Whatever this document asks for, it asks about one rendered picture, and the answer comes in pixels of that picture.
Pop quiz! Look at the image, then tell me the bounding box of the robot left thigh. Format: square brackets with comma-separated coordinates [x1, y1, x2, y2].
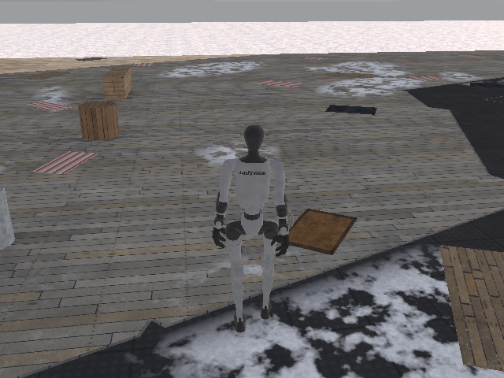
[225, 220, 244, 280]

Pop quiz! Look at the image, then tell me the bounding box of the robot left foot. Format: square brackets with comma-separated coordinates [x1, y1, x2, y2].
[234, 313, 246, 333]

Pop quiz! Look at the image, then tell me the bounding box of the left robot forearm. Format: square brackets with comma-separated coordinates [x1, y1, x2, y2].
[213, 192, 228, 229]

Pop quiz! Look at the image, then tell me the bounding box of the right robot upper arm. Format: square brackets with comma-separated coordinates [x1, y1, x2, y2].
[270, 160, 285, 205]

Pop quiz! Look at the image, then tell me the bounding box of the right robot forearm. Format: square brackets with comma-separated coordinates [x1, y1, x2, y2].
[276, 194, 289, 235]

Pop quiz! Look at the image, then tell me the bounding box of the right robot hand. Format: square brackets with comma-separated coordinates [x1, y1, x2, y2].
[271, 234, 290, 257]

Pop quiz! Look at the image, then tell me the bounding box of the left robot hand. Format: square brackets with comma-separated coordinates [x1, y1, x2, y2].
[212, 227, 226, 248]

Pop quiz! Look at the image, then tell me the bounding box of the left robot upper arm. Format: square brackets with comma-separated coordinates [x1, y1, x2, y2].
[219, 158, 237, 202]

